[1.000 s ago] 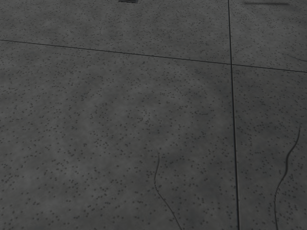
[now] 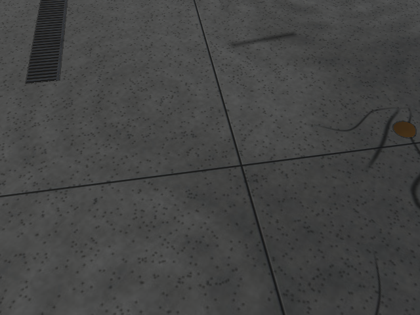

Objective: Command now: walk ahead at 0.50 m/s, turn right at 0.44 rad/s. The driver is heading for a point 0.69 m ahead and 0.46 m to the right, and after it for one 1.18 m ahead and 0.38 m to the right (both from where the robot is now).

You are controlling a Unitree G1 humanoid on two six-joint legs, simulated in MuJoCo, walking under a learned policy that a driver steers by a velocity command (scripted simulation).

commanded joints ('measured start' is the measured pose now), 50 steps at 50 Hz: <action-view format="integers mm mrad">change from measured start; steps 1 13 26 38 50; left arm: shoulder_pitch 18 -250 -52 72 -18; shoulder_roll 47 36 117 140 70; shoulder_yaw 19 11 43 52 27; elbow -66 -189 -164 -101 -168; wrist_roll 5 13 19 8 2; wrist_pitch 14 0 -41 -12 6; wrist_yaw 6 -60 -20 16 -2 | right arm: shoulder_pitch -32 48 -58 -292 -15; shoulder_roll -124 -222 -150 -146 -111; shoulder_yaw -33 -67 -34 -29 -35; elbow -36 22 -91 -181 -88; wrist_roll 1 36 1 21 6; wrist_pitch -25 41 -6 -21 -12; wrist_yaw -6 -33 -17 6 -15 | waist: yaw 16 -38 -4 69 -7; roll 124 95 15 -62 153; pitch -14 40 -89 -27 -31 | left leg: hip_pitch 71 331 -371 -238 129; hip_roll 295 317 133 31 274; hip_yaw -201 72 -195 -214 -341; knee -262 -169 651 99 -209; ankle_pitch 134 501 -113 166 28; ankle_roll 146 87 -78 -79 123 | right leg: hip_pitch -126 -128 373 370 -173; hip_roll -75 -12 -105 -75 -49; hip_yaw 47 -119 283 329 45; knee -31 -512 -914 -776 26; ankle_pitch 84 249 403 216 12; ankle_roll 15 -43 -282 -173 11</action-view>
